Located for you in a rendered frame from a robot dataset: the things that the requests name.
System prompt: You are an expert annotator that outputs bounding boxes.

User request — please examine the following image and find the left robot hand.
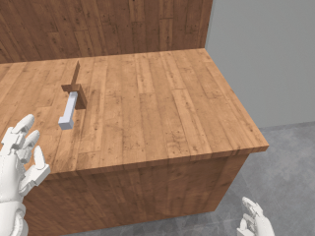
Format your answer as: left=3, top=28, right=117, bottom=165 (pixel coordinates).
left=0, top=114, right=51, bottom=203

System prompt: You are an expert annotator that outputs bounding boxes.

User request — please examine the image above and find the robot left forearm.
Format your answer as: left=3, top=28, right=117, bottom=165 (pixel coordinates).
left=0, top=201, right=29, bottom=236

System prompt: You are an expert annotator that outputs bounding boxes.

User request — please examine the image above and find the tap lever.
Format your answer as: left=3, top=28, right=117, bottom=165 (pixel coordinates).
left=58, top=91, right=78, bottom=131

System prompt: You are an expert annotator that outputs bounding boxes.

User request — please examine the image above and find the counter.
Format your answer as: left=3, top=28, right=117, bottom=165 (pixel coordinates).
left=0, top=0, right=269, bottom=236

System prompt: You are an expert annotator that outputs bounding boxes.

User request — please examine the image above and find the right robot hand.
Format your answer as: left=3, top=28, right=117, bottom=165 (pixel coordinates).
left=236, top=197, right=275, bottom=236

